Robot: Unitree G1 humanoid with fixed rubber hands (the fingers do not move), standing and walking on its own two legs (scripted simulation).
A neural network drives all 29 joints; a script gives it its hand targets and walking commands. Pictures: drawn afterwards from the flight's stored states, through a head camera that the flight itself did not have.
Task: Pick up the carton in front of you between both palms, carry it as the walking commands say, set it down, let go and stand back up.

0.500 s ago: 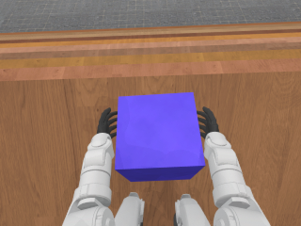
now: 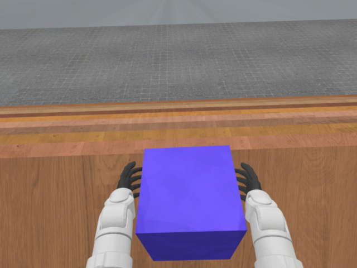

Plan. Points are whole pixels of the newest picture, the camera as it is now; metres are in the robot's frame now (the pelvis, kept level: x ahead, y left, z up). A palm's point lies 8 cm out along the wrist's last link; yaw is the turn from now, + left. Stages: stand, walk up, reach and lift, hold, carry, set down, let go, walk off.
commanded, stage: reach and lift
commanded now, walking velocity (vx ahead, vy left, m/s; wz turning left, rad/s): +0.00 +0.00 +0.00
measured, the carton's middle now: (189, 206) +0.30 +0.00 -0.06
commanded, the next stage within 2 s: hold in 1.04 s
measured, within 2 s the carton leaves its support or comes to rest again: neither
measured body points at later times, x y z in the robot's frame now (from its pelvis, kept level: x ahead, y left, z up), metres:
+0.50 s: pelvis -0.01 +0.00 +0.01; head -0.03 +0.00 +0.46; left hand +0.30 +0.15 +0.03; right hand +0.30 -0.15 +0.03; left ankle +0.02 +0.12 -0.73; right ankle +0.01 -0.12 -0.73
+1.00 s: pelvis +0.01 +0.00 +0.01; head -0.02 +0.00 +0.46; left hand +0.31 +0.15 +0.04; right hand +0.30 -0.15 +0.04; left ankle +0.02 +0.12 -0.73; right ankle +0.01 -0.12 -0.73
